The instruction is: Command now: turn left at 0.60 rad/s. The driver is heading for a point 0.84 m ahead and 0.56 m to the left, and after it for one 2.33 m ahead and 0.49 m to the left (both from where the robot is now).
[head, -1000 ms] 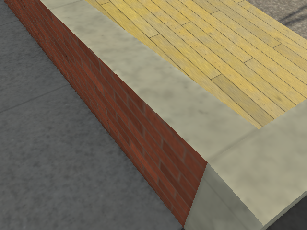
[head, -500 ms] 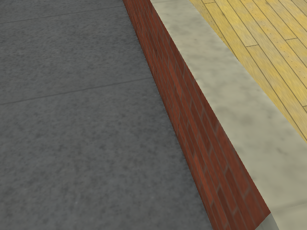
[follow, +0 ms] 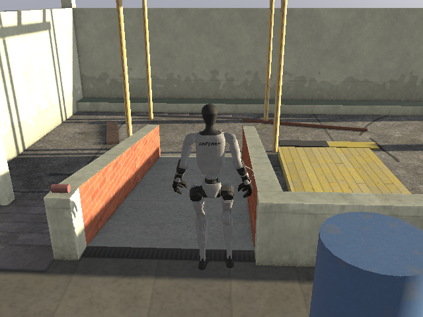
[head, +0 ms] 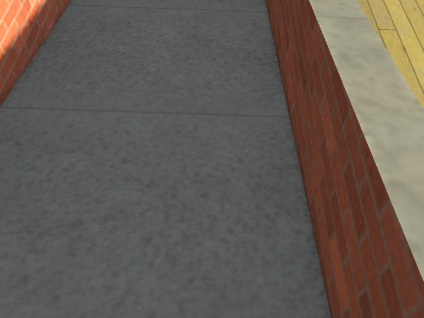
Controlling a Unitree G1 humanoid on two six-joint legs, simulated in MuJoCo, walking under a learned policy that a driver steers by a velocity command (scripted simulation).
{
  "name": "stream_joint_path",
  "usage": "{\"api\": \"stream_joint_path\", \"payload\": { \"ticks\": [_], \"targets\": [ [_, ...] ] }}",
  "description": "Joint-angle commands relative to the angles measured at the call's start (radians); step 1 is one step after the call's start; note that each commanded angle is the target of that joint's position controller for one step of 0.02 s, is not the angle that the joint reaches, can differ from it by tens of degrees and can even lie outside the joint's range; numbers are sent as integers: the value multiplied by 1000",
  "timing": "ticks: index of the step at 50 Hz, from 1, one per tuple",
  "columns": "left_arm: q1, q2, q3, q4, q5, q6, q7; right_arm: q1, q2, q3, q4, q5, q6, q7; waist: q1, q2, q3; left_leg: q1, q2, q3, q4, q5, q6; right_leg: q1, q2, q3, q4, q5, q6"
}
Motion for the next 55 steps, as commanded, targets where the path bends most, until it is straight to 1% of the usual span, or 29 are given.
{"api": "stream_joint_path", "payload": {
  "ticks": [1,4,6,7,8,9,10,11,12,14,21,24,25,27,28,29,30,31,32,34,37,43,46,49,51,52,53,54,55],
  "targets": [
    [-27,84,17,-72,-8,-21,6,18,-177,-55,-54,-4,-10,3,3,117,-109,142,268,-356,-86,147,143,-15,25,9,-64,-29,-16],
    [17,88,15,-65,-18,-32,11,-7,-177,-61,-45,4,-3,11,29,137,-110,103,234,-397,-76,158,104,104,53,14,-211,-18,-33],
    [103,99,17,-38,-15,-45,22,-35,-162,-58,-39,18,-1,12,71,126,-109,19,179,-386,-48,35,33,278,35,13,-451,123,-48],
    [129,158,33,-33,-9,-60,31,1,-123,-46,-40,25,-4,6,59,35,-126,-76,116,-314,34,-150,-22,385,-116,135,-560,86,-78],
    [83,249,47,-63,5,-65,29,30,-74,-35,-53,36,-2,1,36,-185,-120,-235,-49,-95,267,-354,-71,434,-367,417,-635,61,-175],
    [38,237,49,-68,9,-62,21,26,-162,-58,-42,-8,3,-3,33,-174,-57,-265,-44,8,495,-415,-83,289,-433,439,-613,231,-259],
    [14,171,31,-72,0,-66,13,27,-174,-66,-26,-19,3,1,7,-99,-43,-222,-5,6,612,-376,-89,231,-399,361,-592,350,-270],
    [-26,131,21,-75,-3,-69,7,50,-159,-64,-4,-15,8,9,-17,-75,-30,-200,5,18,683,-322,-95,205,-330,249,-571,412,-242],
    [-51,120,18,-79,1,-70,8,69,-148,-61,10,-9,15,18,-27,-102,-38,-207,8,37,737,-281,-105,229,-275,165,-552,467,-218],
    [-20,117,16,-72,6,-72,13,65,-135,-51,18,7,22,28,0,-143,-48,-241,19,87,738,-275,-129,304,-236,71,-520,633,-215],
    [117,167,31,-5,3,-70,-2,-68,-69,-8,-29,13,37,30,81,-179,-78,-145,76,176,395,-328,-118,403,-278,-2,-458,731,-234],
    [154,203,41,21,12,-63,-19,-74,-81,0,-29,13,28,30,86,-206,-94,-5,61,229,223,-332,-66,319,-289,23,-501,344,-221],
    [147,204,40,27,9,-59,-23,-59,-74,4,-18,6,21,30,63,-189,-76,69,56,240,120,-283,-46,260,-280,22,-502,212,-207],
    [126,150,27,31,6,-64,-30,65,-82,2,46,-10,5,19,-25,-77,-63,357,54,209,-66,-202,-5,31,-217,-35,-389,-12,-143],
    [103,49,-1,4,18,-71,-41,174,-143,-7,70,-24,-8,9,-77,179,-89,492,307,-134,-226,-445,31,-145,-126,-150,-102,-162,-84],
    [39,55,-3,-52,28,-72,-38,194,-275,-36,57,-13,-14,2,-89,292,-2,393,522,-482,-334,-537,157,-343,-13,-141,34,-204,-57],
    [-6,147,23,-55,28,-71,-35,179,-228,-31,82,-13,-17,-5,-89,183,71,301,509,-439,-325,-551,206,-333,-85,-38,110,-128,-57],
    [18,156,30,-33,12,-78,-48,114,-167,-9,80,-7,-24,-6,-41,154,102,277,443,-351,-333,-544,183,-322,-96,-19,117,-33,-55],
    [55,156,32,-4,3,-90,-61,67,-144,-2,78,2,-31,-12,-12,143,103,265,386,-261,-354,-466,144,-295,-103,-17,102,42,-44],
    [105,146,35,43,23,-100,-77,57,-124,6,88,5,-55,-21,6,131,64,288,322,-133,-355,-240,116,-253,-103,-42,122,153,-25],
    [74,108,29,45,26,-96,-82,101,-126,2,123,13,-84,-12,8,85,39,308,312,-59,-346,-63,125,-285,-101,-56,119,224,-10],
    [-87,70,17,0,18,-107,-89,164,-135,-2,181,10,-103,-7,-30,91,86,276,308,4,-356,54,136,-260,-88,-82,-114,349,-3],
    [-137,80,18,-26,18,-117,-88,193,-145,-4,214,6,-112,-14,-31,79,82,308,333,-6,-315,177,126,-197,-75,-70,-218,382,-34],
    [-82,93,22,-18,16,-130,-75,164,-165,-10,226,4,-111,-25,10,80,69,332,351,-27,-237,341,95,-80,-53,-58,-303,349,-66],
    [78,123,39,30,15,-139,-54,141,-185,-17,233,-6,-107,-24,74,72,-28,324,311,-4,-1,608,68,144,7,-88,-337,259,-92],
    [237,146,49,76,26,-153,-40,134,-171,-14,232,-3,-108,-20,148,25,-127,233,256,35,225,544,48,363,-25,-66,-374,283,-112],
    [339,255,75,79,52,-166,-29,200,-87,6,196,35,-109,-10,144,-168,-272,-63,131,103,580,199,5,648,-280,286,-435,6,-171],
    [329,263,68,61,52,-167,-40,213,-79,4,193,19,-107,-19,115,-223,-278,-225,49,102,775,-382,16,649,-437,564,-533,7,-173],
    [305,227,53,69,24,-162,-47,167,-123,-18,197,-1,-103,-19,95,-128,-188,-229,80,43,855,-330,30,522,-414,510,-514,188,-174]
  ]
}}
Keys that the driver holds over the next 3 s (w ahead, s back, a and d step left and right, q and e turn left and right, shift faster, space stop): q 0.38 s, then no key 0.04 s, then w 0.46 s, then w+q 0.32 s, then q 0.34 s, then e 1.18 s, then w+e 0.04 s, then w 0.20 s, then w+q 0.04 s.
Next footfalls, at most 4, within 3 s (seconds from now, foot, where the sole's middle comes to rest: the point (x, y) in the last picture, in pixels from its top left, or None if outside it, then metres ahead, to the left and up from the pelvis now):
0.14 right None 0.04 -0.12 -0.78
0.56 left None -0.02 0.09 -0.78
1.02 right None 0.36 0.00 -0.80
1.54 left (129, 303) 0.50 0.26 -0.82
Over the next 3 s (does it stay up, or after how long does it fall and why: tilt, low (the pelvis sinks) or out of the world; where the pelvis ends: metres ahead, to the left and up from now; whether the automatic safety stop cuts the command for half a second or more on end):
stays up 0.47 0.14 -0.03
